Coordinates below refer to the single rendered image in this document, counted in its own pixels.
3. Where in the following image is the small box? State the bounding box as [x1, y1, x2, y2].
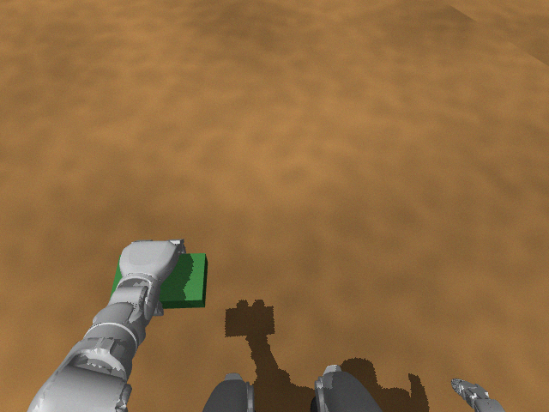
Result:
[110, 253, 208, 309]

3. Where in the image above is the right robot hand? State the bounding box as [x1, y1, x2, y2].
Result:
[451, 379, 505, 412]

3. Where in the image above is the left robot hand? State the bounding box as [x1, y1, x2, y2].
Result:
[119, 239, 186, 316]

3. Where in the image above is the left robot arm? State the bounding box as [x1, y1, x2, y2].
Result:
[27, 273, 160, 412]

